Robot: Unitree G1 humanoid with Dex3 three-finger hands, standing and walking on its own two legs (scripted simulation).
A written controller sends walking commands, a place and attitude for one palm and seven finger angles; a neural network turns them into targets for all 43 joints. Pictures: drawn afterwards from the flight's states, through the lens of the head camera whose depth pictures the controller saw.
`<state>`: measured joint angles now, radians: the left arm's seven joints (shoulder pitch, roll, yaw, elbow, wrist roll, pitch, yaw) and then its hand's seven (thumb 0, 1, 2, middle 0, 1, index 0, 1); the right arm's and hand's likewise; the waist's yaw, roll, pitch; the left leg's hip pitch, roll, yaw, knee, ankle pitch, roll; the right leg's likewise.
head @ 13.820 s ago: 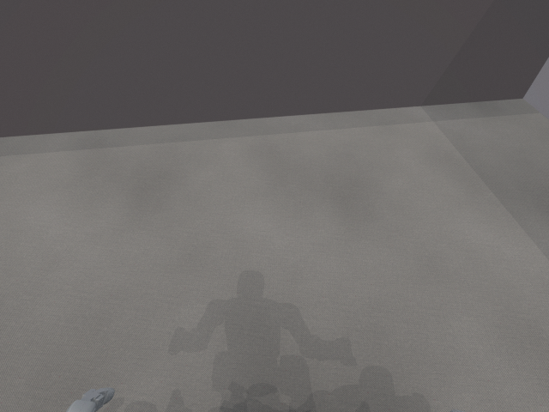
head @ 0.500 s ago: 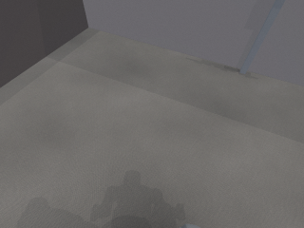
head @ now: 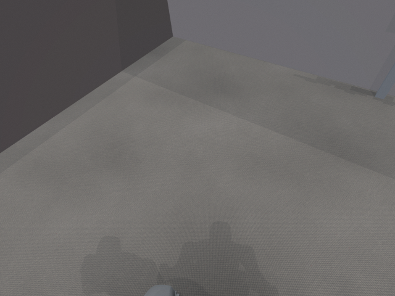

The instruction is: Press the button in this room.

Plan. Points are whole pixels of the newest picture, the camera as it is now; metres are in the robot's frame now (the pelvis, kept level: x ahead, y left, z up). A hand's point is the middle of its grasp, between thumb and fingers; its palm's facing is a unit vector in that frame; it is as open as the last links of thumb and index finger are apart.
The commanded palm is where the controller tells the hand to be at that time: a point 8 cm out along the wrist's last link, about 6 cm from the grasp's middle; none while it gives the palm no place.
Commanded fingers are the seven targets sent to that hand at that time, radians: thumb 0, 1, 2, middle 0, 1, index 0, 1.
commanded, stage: turn or walk to find it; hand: left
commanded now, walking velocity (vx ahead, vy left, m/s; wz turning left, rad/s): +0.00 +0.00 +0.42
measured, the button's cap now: out of the picture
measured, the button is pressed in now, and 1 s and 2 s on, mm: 0 0 0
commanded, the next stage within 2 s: none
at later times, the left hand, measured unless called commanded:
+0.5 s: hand out of the picture -0.03 +0.27 -0.17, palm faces +0.26 -0.93 -0.24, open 7.3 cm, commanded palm none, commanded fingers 0.00 0.90 0.90 -0.20 -0.30 -0.20 -0.30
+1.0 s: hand out of the picture -0.06 +0.18 -0.15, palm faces +0.43 -0.86 -0.27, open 7.3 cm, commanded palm none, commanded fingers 0.00 0.90 0.90 -0.20 -0.30 -0.20 -0.30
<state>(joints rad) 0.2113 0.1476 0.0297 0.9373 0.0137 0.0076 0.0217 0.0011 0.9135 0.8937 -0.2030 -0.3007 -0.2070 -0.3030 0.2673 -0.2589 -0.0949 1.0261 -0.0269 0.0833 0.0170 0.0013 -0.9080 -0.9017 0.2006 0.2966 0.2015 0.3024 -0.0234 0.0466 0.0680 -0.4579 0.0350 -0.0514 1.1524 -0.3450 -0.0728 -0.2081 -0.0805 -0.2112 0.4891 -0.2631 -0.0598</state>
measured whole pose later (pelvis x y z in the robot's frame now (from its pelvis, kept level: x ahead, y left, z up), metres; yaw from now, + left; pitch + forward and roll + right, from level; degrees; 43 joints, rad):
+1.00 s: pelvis -0.05 -0.03 +0.00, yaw +25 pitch -2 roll +3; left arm 0.21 0.15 0.03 0.94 0.01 0.01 0.02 0.00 0.91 0.89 -0.20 -0.30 -0.21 -0.30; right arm 0.26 -0.26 -0.10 1.02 -0.03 0.08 0.02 0.00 -0.91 -0.90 0.20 0.30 0.20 0.30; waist -0.02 0.04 0.07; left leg -0.47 0.03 -0.05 1.18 -0.33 -0.07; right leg -0.21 -0.08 -0.21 0.49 -0.26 -0.06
